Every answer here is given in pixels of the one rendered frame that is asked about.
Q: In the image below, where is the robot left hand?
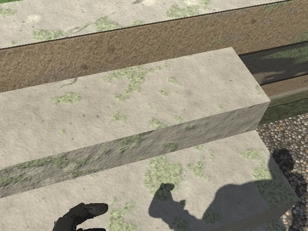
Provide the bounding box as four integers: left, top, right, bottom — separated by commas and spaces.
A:
52, 202, 109, 231

